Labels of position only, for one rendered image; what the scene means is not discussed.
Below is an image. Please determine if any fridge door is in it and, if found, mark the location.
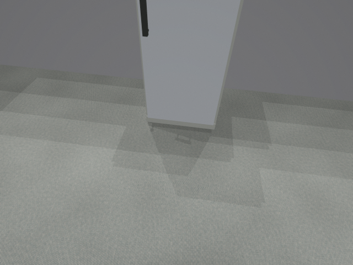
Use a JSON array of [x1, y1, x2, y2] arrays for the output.
[[137, 0, 240, 125]]

